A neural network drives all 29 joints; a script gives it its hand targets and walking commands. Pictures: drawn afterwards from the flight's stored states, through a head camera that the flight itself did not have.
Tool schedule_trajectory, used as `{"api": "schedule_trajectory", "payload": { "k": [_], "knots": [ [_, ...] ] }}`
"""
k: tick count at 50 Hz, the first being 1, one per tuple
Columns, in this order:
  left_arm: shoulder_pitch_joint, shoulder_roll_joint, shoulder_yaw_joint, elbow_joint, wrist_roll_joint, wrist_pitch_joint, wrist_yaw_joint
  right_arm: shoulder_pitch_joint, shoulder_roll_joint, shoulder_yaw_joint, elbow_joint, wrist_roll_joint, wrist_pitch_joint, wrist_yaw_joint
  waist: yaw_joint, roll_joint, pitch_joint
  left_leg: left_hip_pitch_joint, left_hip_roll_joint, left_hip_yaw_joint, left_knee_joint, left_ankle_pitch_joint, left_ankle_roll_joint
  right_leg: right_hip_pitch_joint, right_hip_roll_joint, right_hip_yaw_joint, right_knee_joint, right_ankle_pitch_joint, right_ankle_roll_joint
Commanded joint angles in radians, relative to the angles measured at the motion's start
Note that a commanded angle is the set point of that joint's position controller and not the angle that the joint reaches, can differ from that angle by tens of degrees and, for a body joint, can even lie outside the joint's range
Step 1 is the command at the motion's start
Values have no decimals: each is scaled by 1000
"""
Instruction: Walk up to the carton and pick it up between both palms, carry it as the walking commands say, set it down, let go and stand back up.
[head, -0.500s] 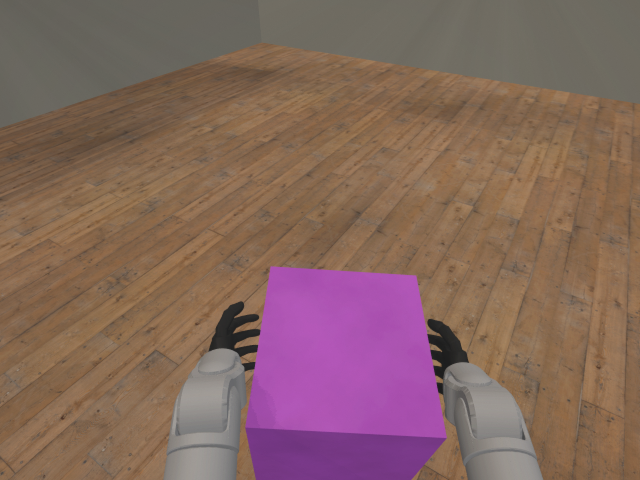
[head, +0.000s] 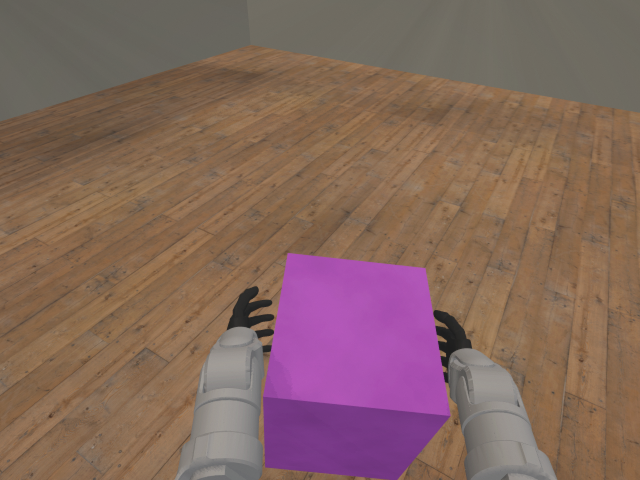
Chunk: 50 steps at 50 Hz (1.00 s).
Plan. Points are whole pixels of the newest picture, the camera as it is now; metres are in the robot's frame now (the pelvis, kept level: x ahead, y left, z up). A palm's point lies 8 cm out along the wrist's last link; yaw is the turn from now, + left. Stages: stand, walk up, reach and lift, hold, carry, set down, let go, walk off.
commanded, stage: set down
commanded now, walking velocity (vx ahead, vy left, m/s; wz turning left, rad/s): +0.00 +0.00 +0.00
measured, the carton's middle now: (343, 369) +0.32 +0.02 -0.03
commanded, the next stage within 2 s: none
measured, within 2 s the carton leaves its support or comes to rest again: neither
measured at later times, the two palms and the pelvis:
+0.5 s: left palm (248, 372) +0.32 +0.16 -0.05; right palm (435, 377) +0.34 -0.13 -0.07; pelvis +0.02 -0.02 -0.01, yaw +1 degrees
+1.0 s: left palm (253, 388) +0.34 +0.17 -0.14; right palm (420, 391) +0.37 -0.12 -0.15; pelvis +0.00 -0.02 -0.09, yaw +1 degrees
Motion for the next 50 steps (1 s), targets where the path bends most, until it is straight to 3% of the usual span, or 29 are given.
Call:
{"api": "schedule_trajectory", "payload": {
  "k": [1,6,14,22,29,36,50],
  "knots": [
    [-554,-998,-475,98,-205,-66,-259,-798,879,428,-69,200,-134,252,4,35,-285,485,19,-132,-26,-205,-43,-532,-31,52,-232,-131,-74],
    [-521,-943,-478,93,-193,-128,-257,-738,889,442,-44,191,-183,227,14,30,-325,437,21,-113,21,-76,-33,-545,-24,56,-209,-66,-62],
    [-400,-866,-541,46,-198,-250,-263,-614,916,555,-112,209,-277,162,39,25,-496,328,5,-91,120,259,-12,-532,9,57,-134,176,-29],
    [-355,-840,-640,8,-215,-375,-264,-509,911,631,-128,216,-387,114,12,29,-687,191,-13,-113,232,427,-18,-599,37,56,-18,355,-7],
    [-367,-789,-654,17,-204,-453,-246,-524,881,661,-110,231,-458,86,21,30,-798,18,-25,-105,337,384,-27,-702,56,44,93,340,11],
    [-416,-767,-653,30,-205,-473,-236,-587,891,694,-103,260,-474,61,33,31,-890,-124,-42,-82,433,287,-25,-787,70,35,190,262,24],
    [-582,-798,-638,91,-226,-456,-206,-759,861,645,-47,290,-465,64,-1,59,-961,-272,-51,-74,593,120,-31,-1045,101,-16,374,50,13]
  ]
}}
